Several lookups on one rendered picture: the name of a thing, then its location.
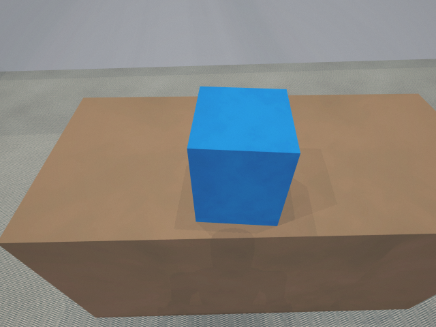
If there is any pedestal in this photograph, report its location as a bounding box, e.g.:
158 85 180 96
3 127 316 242
0 94 436 317

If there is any carton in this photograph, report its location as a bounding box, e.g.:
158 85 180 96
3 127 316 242
187 87 300 226

